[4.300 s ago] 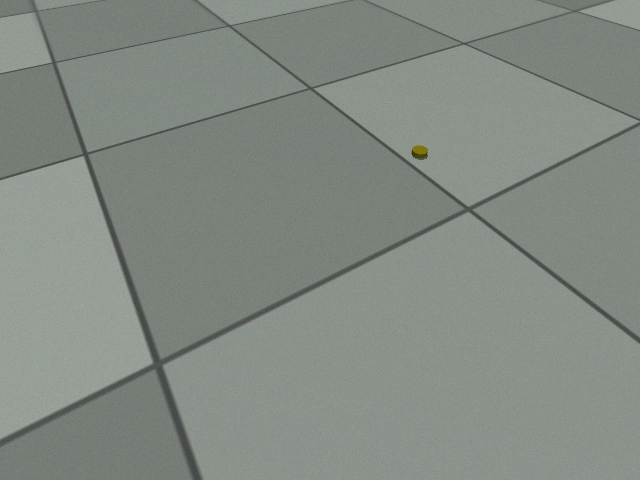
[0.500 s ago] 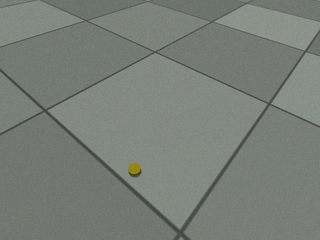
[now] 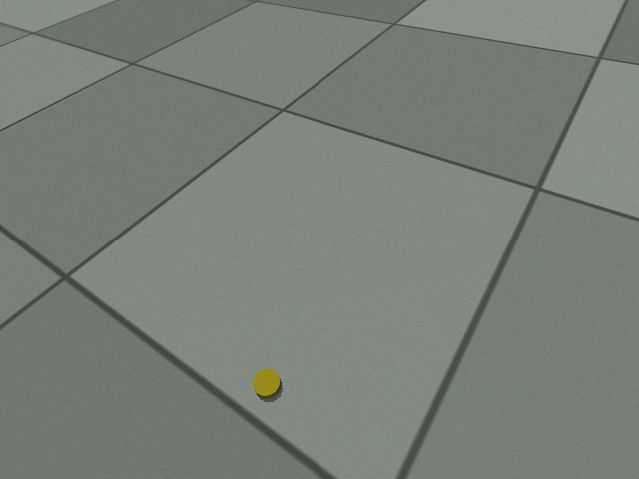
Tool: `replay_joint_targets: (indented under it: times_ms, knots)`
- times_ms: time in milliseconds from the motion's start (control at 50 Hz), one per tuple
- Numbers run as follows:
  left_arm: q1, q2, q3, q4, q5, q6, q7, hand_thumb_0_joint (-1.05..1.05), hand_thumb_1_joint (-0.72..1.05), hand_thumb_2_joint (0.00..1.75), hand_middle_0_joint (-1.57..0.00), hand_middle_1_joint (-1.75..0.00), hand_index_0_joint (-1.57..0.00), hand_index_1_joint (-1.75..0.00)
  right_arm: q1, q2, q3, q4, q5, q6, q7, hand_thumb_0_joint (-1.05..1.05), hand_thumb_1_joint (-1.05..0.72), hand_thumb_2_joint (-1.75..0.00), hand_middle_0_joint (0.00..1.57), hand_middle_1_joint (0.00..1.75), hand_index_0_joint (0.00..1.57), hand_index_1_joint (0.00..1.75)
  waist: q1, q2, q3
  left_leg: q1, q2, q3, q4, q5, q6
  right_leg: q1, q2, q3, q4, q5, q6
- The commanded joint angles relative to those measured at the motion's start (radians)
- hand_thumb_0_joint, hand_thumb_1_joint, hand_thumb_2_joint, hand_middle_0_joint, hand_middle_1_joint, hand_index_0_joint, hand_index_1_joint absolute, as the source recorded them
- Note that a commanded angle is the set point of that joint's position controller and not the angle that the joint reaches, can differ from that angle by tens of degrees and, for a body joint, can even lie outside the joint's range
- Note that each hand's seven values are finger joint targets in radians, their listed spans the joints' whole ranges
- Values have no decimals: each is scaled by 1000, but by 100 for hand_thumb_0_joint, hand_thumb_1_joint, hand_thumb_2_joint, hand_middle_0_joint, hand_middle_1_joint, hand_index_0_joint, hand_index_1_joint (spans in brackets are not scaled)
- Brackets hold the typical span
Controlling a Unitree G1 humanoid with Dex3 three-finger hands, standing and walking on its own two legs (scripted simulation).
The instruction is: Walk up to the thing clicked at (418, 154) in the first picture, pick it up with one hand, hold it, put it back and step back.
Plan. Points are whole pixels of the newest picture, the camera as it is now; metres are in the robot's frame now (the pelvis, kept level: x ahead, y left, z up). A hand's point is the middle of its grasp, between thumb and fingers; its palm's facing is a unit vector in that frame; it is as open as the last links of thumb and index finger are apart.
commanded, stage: walk up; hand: left
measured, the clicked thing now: (267, 384) +0.56 +0.23 -0.74
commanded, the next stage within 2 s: none
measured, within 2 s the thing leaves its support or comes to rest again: neither
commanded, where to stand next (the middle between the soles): +0.17 -0.01 m, yaw +0 degrees
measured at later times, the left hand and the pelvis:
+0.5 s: hand out of the picture +0.15 +0.29 -0.17, palm faces -0.02 -0.95 -0.32, open 7.4 cm; pelvis +0.09 +0.03 +0.00, yaw +0 degrees
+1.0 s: hand out of the picture +0.17 +0.28 -0.14, palm faces -0.02 -0.93 -0.37, open 7.4 cm; pelvis +0.11 +0.02 +0.02, yaw +0 degrees
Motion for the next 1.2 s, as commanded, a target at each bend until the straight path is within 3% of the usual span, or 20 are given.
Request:
replay_joint_targets:
  times_ms: [0, 20, 60, 160, 280, 320, 340, 360, 380, 400, 440, 460, 580, 620, 660, 700, 800, 1000, 1140, 1180]
  knots:
    - [138, 342, 90, -60, -17, -16, 33, 0, 90, 90, -20, -30, -20, -30, -1, -222, -48, -90, 0, -18, -22, 0, -90, -90, 20, 30, 20, 30, 97, -228, -72, -459, -22, -105, 378, -71, 12, 354, -398, 660, -342, -270, -259]
    - [119, 311, 83, -68, -24, -17, 35, 0, 90, 90, -20, -30, -20, -30, -27, -221, -45, -80, 6, -20, -18, 0, -90, -90, 20, 30, 20, 30, 91, -175, -33, -473, 1, -141, 372, -28, 11, 323, -359, 546, -343, -171, -253]
    - [78, 270, 64, -76, -28, -19, 40, 0, 90, 90, -20, -30, -20, -30, 18, -188, -42, -48, 13, -12, -10, 0, -90, -90, 20, 30, 20, 30, 47, -187, -21, -396, 15, -141, 308, 59, 2, 249, -252, 334, -321, -31, -176]
    - [52, 261, 55, -104, -10, -18, 43, 0, 90, 90, -20, -30, -20, -30, -8, -147, -39, -38, 0, 4, 3, 0, -90, -90, 20, 30, 20, 30, 40, -230, 0, -323, 4, -82, 144, 149, -34, 136, -206, 173, -311, 128, -194]
    - [5, 237, 29, -94, -16, 12, 60, 0, 90, 90, -20, -30, -20, -30, -77, -110, -30, -4, 3, -7, -21, 0, -90, -90, 20, 30, 20, 30, 40, -185, -69, -74, -33, -17, -109, 331, -32, 54, -189, 78, -90, 435, -159]
    - [-31, 208, 10, -104, -25, 29, 61, 0, 90, 90, -20, -30, -20, -30, -34, -140, -39, 23, -2, -16, -33, 0, -90, -90, 20, 30, 20, 30, 4, -106, -111, 69, -48, -30, -214, 427, -3, -27, -158, 83, 35, 238, -110]
    - [-12, 167, -3, -100, -31, 38, 61, 0, 90, 90, -20, -30, -20, -30, -20, -189, -49, 28, -9, -20, -41, 0, -90, -90, 20, 30, 20, 30, -1, 19, -125, 101, 50, -140, -291, 480, 18, -62, -105, 61, 114, 53, -66]
    - [43, 125, -14, -82, -48, 50, 62, 0, 90, 90, -20, -30, -20, -30, -81, -233, -50, 2, -16, -25, -44, 0, -90, -90, 20, 30, 20, 30, 38, 147, -147, 68, 218, -399, -376, 429, 85, -75, 6, 32, 199, -182, -17]
    - [78, 160, -11, -51, -46, 68, 67, 0, 90, 90, -20, -30, -20, -30, -131, -245, -43, -16, -3, -23, -44, 0, -90, -90, 20, 30, 20, 30, 53, 99, -146, -5, 267, -464, -407, 321, 156, -22, 27, 83, 268, -412, -15]
    - [85, 192, -2, -20, -39, 77, 74, 0, 90, 90, -20, -30, -20, -30, -172, -265, -50, -12, 0, -18, -44, 0, -90, -90, 20, 30, 20, 30, 52, 145, -143, -48, 284, -505, -419, 191, 198, 11, -23, 104, 288, -428, -18]
    - [53, 208, 5, 18, -31, 78, 68, 0, 90, 90, -20, -30, -20, -30, -227, -214, -33, -11, -2, -7, -47, 0, -90, -90, 20, 30, 20, 30, 52, 148, -115, -124, 194, -376, -436, 76, 144, 41, -26, 107, 238, -386, -20]
    - [62, 207, 8, 35, -32, 77, 64, 0, 90, 90, -20, -30, -20, -30, -234, -203, -25, -5, -10, -6, -47, 0, -90, -90, 20, 30, 20, 30, 55, 163, -114, -118, 158, -324, -415, 99, 120, 40, -24, 103, 208, -346, -13]
    - [82, 161, 1, 123, -13, 63, 70, 0, 90, 90, -20, -30, -20, -30, -286, -190, -21, 12, 0, 15, -39, 0, -90, -90, 20, 30, 20, 30, 67, 123, -160, -90, 147, -270, -327, 149, 102, 161, 11, 29, -103, -158, 3]
    - [21, 199, 5, 117, 2, 49, 74, 0, 90, 90, -20, -30, -20, -30, -302, -128, 1, 19, 15, 18, -38, 0, -90, -90, 20, 30, 20, 30, 57, -9, -130, -147, 92, -207, -281, 143, 35, 165, -77, 174, -193, -132, -25]
    - [-132, 228, 0, 83, 4, 48, 63, 0, 90, 90, -20, -30, -20, -30, -281, -138, -4, 63, 18, 19, -37, 0, -90, -90, 20, 30, 20, 30, -6, -88, -61, 8, 37, -171, -296, 73, 4, -57, -116, 232, -213, -279, -47]
    - [-125, 176, -16, 100, -9, 45, 60, 0, 90, 90, -20, -30, -20, -30, -318, -158, -5, 83, 9, 11, -34, 0, -90, -90, 20, 30, 20, 30, 10, -40, -53, 5, 71, -207, -325, 82, 22, -21, -75, 161, -213, -230, -25]
    - [-130, 194, -17, 132, -8, 31, 57, 0, 90, 90, -20, -30, -20, -30, -329, -140, 8, 128, 12, 8, -27, 0, -90, -90, 20, 30, 20, 30, 9, -104, -48, 38, 41, -150, -318, 189, 9, 9, -110, 203, -291, -137, -30]
    - [-168, 178, -16, 167, -20, 46, 61, 0, 90, 90, -20, -30, -20, -30, -339, -131, 17, 206, 9, 2, -34, 0, -90, -90, 20, 30, 20, 30, 34, -76, -117, 72, 63, -128, -361, 475, -1, 189, -99, 139, -282, 96, -6]
    - [-209, 172, -18, 182, -16, 60, 58, 0, 90, 90, -20, -30, -20, -30, -348, -136, 16, 233, 5, 2, -40, 0, -90, -90, 20, 30, 20, 30, 29, -34, -108, 56, 69, -137, -422, 367, -5, 219, -96, 138, -313, 41, -11]
    - [-212, 169, -17, 186, -16, 60, 57, 0, 90, 90, -20, -30, -20, -30, -348, -134, 18, 235, 5, 1, -40, 0, -90, -90, 20, 30, 20, 30, 32, -35, -122, 67, 70, -130, -417, 421, -5, 234, -97, 134, -316, 71, -8]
